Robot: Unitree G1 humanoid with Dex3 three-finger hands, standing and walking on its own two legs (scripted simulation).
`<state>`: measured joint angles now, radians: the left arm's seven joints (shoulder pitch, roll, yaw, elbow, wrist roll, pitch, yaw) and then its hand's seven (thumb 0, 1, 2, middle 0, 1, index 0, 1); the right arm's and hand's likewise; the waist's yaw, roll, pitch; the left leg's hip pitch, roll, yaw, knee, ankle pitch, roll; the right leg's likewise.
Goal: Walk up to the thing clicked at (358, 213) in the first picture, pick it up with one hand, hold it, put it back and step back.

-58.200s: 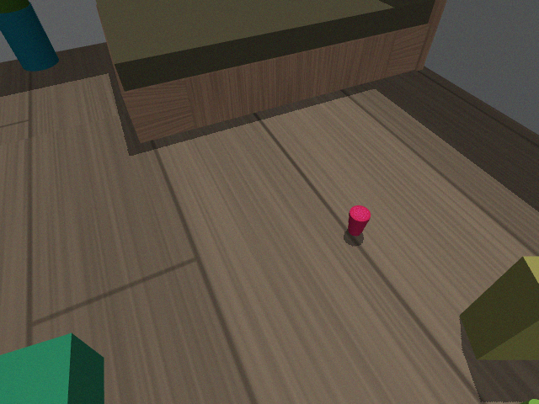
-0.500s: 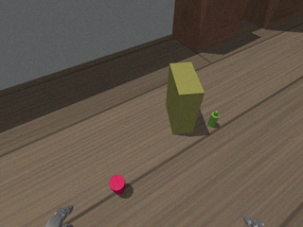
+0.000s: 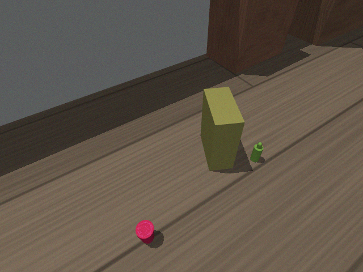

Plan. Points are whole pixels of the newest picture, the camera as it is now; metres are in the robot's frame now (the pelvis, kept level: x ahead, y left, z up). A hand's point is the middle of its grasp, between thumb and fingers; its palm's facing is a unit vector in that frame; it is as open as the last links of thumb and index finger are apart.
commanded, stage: stand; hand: left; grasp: from above
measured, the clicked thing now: (146, 233) +0.44 +0.22 -0.71
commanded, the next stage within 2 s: step back in 1.78 s
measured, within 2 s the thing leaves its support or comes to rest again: neither
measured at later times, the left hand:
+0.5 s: hand out of the picture +0.06 +0.24 -0.16, palm faces +0.00 -0.94 -0.33, open 7.4 cm
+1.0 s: hand out of the picture +0.08 +0.24 -0.15, palm faces -0.01 -0.94 -0.33, open 7.4 cm
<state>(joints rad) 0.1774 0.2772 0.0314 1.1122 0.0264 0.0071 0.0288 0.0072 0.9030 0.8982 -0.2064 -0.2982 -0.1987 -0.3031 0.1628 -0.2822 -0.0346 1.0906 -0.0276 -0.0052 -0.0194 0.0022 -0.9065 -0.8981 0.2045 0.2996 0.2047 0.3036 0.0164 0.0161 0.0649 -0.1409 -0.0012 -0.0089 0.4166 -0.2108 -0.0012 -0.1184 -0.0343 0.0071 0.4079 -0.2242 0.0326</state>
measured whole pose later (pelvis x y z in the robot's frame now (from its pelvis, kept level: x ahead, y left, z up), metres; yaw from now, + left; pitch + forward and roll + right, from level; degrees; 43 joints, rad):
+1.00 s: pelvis +0.00 -0.01 +0.00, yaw -1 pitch -3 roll +0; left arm 0.11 0.32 0.02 1.16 0.01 -0.01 0.01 0.01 0.90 0.90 -0.21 -0.30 -0.20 -0.30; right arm 0.12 -0.33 -0.01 1.14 -0.02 -0.01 0.00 0.00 -0.91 -0.90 0.20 0.30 0.20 0.30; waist 0.00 0.02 0.06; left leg -0.12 0.02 0.00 0.34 -0.18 -0.01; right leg -0.10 -0.02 0.02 0.33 -0.18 0.02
